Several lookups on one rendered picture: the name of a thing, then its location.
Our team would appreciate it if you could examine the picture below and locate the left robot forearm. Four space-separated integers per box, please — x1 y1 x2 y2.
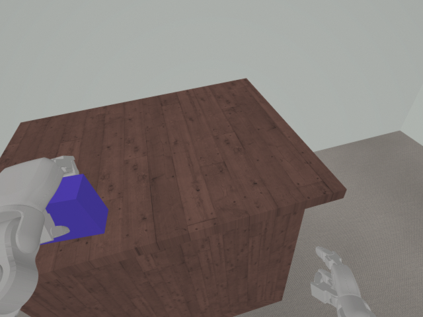
0 205 45 317

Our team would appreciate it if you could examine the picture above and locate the sponge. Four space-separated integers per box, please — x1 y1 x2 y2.
40 174 108 245

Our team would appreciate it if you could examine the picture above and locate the robot left hand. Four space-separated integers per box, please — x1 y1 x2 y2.
0 156 79 244

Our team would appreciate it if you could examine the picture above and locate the table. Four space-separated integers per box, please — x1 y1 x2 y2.
0 78 347 317

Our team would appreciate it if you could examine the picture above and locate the right robot forearm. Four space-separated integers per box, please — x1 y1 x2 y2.
336 295 376 317

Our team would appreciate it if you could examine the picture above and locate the robot right hand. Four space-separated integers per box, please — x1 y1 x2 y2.
310 246 361 307

